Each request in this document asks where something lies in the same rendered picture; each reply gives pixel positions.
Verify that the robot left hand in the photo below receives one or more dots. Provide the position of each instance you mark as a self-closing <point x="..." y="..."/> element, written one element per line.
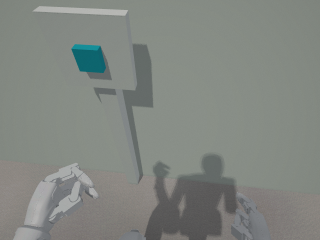
<point x="42" y="211"/>

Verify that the button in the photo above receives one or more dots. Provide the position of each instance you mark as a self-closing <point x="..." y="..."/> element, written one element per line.
<point x="89" y="58"/>

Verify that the left robot forearm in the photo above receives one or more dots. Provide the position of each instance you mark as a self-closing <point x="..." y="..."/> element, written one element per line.
<point x="31" y="233"/>

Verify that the robot left shin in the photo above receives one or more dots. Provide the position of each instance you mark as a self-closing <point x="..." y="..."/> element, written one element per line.
<point x="134" y="230"/>

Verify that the panel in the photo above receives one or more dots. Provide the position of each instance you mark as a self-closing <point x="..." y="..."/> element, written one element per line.
<point x="63" y="27"/>

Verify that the robot right hand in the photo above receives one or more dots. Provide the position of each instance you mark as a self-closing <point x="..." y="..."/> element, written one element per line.
<point x="254" y="226"/>

